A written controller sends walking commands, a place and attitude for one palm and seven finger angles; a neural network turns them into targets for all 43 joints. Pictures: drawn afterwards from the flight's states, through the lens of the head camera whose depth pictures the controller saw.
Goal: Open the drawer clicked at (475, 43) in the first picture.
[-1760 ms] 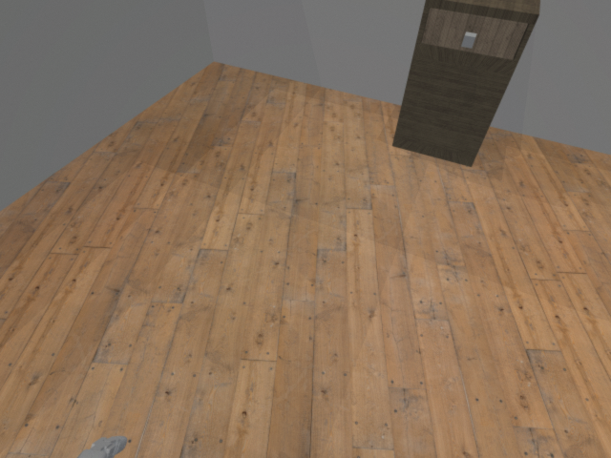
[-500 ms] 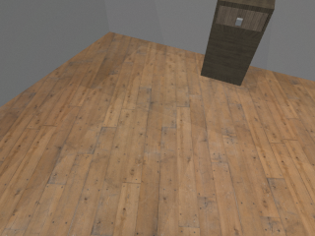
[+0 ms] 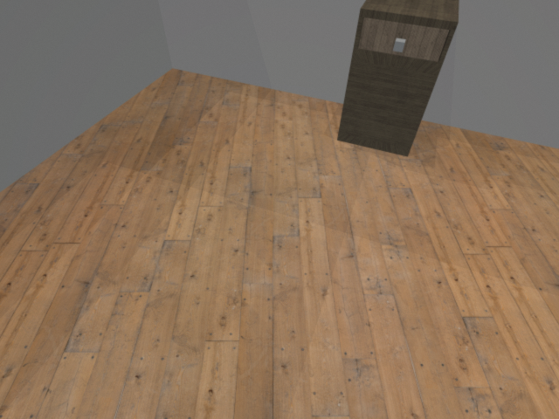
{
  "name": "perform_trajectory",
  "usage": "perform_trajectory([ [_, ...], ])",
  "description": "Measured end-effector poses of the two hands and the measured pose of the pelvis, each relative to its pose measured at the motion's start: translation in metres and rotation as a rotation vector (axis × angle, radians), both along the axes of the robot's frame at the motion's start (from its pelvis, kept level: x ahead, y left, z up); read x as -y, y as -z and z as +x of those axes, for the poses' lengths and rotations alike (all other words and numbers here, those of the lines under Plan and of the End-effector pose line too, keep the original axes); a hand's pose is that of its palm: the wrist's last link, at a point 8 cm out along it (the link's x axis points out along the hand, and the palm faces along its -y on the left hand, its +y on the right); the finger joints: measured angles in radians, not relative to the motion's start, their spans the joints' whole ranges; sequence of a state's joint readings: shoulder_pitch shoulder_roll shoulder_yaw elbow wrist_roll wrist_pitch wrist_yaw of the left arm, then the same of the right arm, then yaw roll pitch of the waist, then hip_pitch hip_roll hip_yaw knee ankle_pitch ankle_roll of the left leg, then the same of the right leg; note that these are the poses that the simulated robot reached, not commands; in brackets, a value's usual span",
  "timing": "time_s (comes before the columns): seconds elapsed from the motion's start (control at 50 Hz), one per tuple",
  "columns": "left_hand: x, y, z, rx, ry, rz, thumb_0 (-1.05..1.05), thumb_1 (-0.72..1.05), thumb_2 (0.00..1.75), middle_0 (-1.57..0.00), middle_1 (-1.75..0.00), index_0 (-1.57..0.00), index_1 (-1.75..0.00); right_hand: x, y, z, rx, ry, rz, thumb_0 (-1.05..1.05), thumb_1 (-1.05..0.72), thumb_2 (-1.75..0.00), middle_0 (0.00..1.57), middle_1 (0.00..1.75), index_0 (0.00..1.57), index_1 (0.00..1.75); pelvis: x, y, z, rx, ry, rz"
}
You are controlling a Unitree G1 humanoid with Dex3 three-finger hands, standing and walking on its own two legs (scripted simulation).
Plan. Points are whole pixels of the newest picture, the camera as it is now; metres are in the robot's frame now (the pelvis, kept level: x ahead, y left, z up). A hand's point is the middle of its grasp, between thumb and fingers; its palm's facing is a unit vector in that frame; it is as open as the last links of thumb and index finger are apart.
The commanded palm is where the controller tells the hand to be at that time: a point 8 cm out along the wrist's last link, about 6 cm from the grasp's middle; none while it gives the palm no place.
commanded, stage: walk to a spot facing it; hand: left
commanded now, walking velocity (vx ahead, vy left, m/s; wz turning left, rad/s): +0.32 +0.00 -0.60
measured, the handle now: (399, 43) +1.74 -0.44 -0.13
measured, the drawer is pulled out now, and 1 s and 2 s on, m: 0.00 0.00 0.00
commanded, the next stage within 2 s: none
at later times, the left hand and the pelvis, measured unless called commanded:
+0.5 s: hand out of the picture +0.15 +0.14 -0.17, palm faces -0.16 -0.97 -0.18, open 7.4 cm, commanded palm none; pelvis +0.15 -0.04 +0.00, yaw -13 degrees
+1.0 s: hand (244, 245) +0.52 +0.12 -0.16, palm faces -0.39 -0.90 -0.19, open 7.4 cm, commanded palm none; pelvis +0.37 -0.02 +0.01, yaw -26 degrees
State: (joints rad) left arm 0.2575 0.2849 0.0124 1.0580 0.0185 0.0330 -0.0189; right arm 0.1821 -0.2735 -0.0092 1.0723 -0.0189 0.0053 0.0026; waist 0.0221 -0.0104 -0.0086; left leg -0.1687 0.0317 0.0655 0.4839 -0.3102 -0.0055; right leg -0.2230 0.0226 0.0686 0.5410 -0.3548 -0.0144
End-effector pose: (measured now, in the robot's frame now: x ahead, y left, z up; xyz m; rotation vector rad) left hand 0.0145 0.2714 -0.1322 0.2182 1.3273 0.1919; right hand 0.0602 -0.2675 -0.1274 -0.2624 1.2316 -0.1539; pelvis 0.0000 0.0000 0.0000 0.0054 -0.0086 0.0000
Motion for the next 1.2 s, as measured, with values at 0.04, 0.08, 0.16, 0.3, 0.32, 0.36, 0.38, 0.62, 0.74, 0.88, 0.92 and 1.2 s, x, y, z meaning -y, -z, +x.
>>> perform_trajectory([
  [0.04, 0.009, 0.004, 0.002, -0.033, 0.013, -0.019, 0.01, 0.91, 0.90, -0.20, -0.30, -0.20, -0.30, -0.001, 0.006, -0.009, -0.012, 0.043, 0.018, 0.01, -0.91, -0.90, 0.20, 0.30, 0.21, 0.30, 0.003, 0.002, 0.008, -0.004, 0.033, 0.007],
  [0.08, 0.021, 0.005, 0.011, -0.062, 0.035, -0.033, 0.01, 0.91, 0.90, -0.20, -0.30, -0.20, -0.29, 0.000, 0.011, -0.020, -0.030, 0.091, 0.035, 0.01, -0.91, -0.90, 0.20, 0.30, 0.21, 0.30, 0.008, 0.003, 0.018, -0.004, 0.064, 0.011],
  [0.16, 0.046, 0.008, 0.048, -0.045, 0.085, -0.047, 0.01, 0.91, 0.90, -0.20, -0.30, -0.20, -0.30, 0.010, 0.026, -0.044, -0.110, 0.166, 0.056, 0.01, -0.91, -0.90, 0.20, 0.30, 0.21, 0.30, 0.024, 0.011, 0.039, 0.001, 0.108, 0.003],
  [0.3, 0.076, 0.007, 0.088, 0.013, 0.083, -0.049, 0.01, 0.91, 0.90, -0.21, -0.30, -0.20, -0.30, 0.028, 0.023, -0.012, -0.146, 0.201, 0.063, 0.01, -0.91, -0.90, 0.20, 0.30, 0.20, 0.30, 0.044, 0.008, 0.077, 0.011, 0.146, -0.008],
  [0.32, 0.079, 0.005, 0.091, -0.003, 0.092, -0.054, 0.01, 0.91, 0.90, -0.20, -0.30, -0.20, -0.30, 0.030, 0.018, 0.002, -0.116, 0.208, 0.062, 0.01, -0.91, -0.90, 0.20, 0.30, 0.20, 0.30, 0.044, 0.005, 0.083, 0.008, 0.159, -0.005],
  [0.36, 0.084, 0.002, 0.097, -0.040, 0.115, -0.064, 0.01, 0.91, 0.90, -0.21, -0.30, -0.20, -0.30, 0.032, 0.010, 0.033, -0.044, 0.223, 0.063, 0.01, -0.91, -0.90, 0.20, 0.30, 0.20, 0.30, 0.045, -0.001, 0.097, 0.000, 0.182, -0.001],
  [0.38, 0.086, 0.001, 0.101, -0.057, 0.126, -0.070, 0.01, 0.91, 0.90, -0.21, -0.30, -0.20, -0.30, 0.032, 0.006, 0.048, -0.008, 0.230, 0.064, 0.01, -0.91, -0.90, 0.20, 0.30, 0.20, 0.30, 0.044, -0.003, 0.104, -0.003, 0.193, 0.000],
  [0.62, 0.058, 0.025, 0.205, -0.117, 0.149, -0.091, 0.01, 0.90, 0.90, -0.21, -0.30, -0.21, -0.30, 0.001, -0.003, 0.219, 0.190, 0.210, 0.054, 0.01, -0.91, -0.90, 0.20, 0.30, 0.20, 0.30, 0.017, 0.011, 0.219, -0.022, 0.267, -0.034],
  [0.74, 0.036, 0.032, 0.305, -0.098, 0.241, -0.081, 0.01, 0.91, 0.90, -0.20, -0.30, -0.20, -0.29, -0.020, -0.004, 0.233, 0.179, 0.311, 0.028, 0.01, -0.91, -0.90, 0.20, 0.30, 0.20, 0.30, 0.003, 0.011, 0.272, 0.004, 0.344, -0.024],
  [0.88, 0.054, 0.007, 0.437, 0.049, 0.359, -0.080, 0.01, 0.91, 0.90, -0.20, -0.30, -0.20, -0.29, -0.038, -0.009, 0.185, -0.011, 0.498, 0.022, 0.00, -0.94, -0.90, 0.20, 0.30, 0.20, 0.30, 0.004, -0.006, 0.325, -0.005, 0.403, -0.012],
  [0.92, 0.066, 0.004, 0.467, 0.072, 0.387, -0.085, 0.01, 0.91, 0.90, -0.20, -0.30, -0.20, -0.29, -0.046, -0.007, 0.172, -0.073, 0.540, 0.037, 0.00, -0.94, -0.90, 0.20, 0.30, 0.20, 0.30, 0.008, -0.007, 0.340, -0.007, 0.418, -0.006],
  [1.2, 0.237, 0.014, 0.632, 0.123, 0.642, -0.156, 0.01, 0.91, 0.90, -0.20, -0.30, -0.20, -0.29, -0.085, 0.013, 0.164, -0.385, 0.786, 0.269, 0.01, -0.91, -0.90, 0.20, 0.30, 0.20, 0.30, 0.093, 0.013, 0.443, -0.015, 0.524, 0.010],
])
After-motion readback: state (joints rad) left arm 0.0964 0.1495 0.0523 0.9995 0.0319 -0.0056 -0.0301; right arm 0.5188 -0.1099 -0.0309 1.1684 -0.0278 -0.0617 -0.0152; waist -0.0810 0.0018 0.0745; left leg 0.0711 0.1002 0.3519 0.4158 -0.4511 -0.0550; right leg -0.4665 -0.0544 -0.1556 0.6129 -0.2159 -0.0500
